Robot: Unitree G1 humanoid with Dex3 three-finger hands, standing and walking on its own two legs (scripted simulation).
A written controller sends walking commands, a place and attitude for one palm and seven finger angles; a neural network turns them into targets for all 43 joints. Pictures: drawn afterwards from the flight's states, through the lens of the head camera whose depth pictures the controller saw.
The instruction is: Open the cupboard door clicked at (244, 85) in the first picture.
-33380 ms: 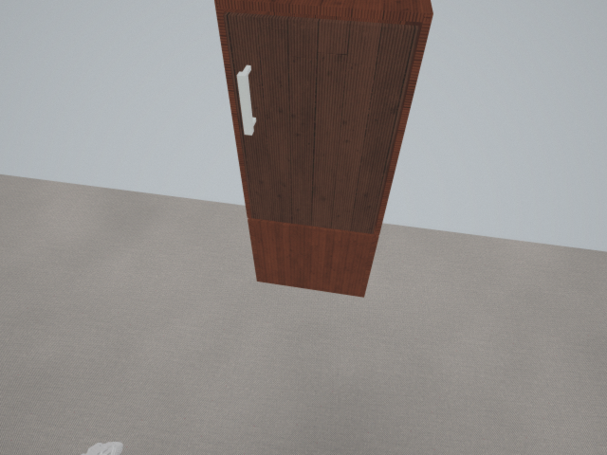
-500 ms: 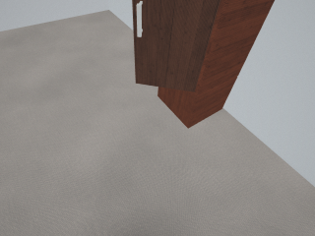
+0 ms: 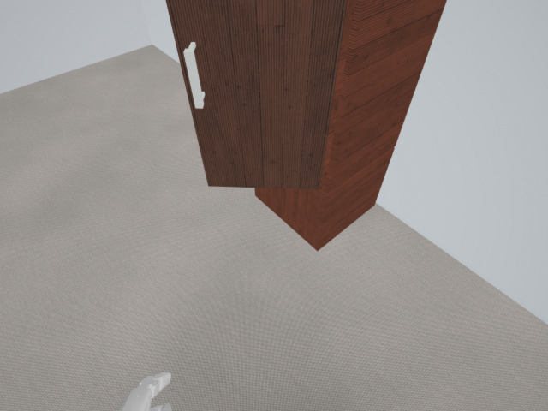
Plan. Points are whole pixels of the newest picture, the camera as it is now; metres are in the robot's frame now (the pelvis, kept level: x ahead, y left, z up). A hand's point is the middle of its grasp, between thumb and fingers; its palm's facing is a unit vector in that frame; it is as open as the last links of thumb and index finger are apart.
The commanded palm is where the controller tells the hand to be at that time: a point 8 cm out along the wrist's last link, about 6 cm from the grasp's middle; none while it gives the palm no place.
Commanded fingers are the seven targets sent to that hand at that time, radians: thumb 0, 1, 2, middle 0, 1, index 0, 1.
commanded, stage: take the last steps up to it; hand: left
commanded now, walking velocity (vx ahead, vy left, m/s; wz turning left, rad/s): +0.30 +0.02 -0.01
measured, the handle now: (196, 76) +0.83 +0.19 +0.06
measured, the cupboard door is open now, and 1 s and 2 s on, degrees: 46 46 46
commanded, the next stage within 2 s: come to a stop and stand still in 0.48 s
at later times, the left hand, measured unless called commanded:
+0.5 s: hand (154, 369) +0.22 +0.22 -0.16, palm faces +0.00 -0.99 -0.17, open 7.4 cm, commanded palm none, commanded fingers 0.00 0.90 0.90 -0.20 -0.30 -0.20 -0.30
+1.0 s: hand (167, 308) +0.34 +0.22 -0.17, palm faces +0.02 -0.97 -0.24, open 7.4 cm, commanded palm none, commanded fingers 0.00 0.90 0.90 -0.20 -0.30 -0.20 -0.30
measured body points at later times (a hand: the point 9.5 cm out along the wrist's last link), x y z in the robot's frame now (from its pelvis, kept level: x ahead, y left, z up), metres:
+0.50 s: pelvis +0.17 +0.04 +0.01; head +0.19 +0.04 +0.46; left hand +0.22 +0.27 -0.14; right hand +0.18 -0.20 -0.14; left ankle +0.16 +0.14 -0.73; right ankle +0.22 -0.09 -0.70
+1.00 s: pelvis +0.27 +0.02 +0.00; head +0.32 +0.02 +0.45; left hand +0.34 +0.27 -0.15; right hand +0.33 -0.21 -0.15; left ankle +0.26 +0.14 -0.73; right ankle +0.24 -0.09 -0.72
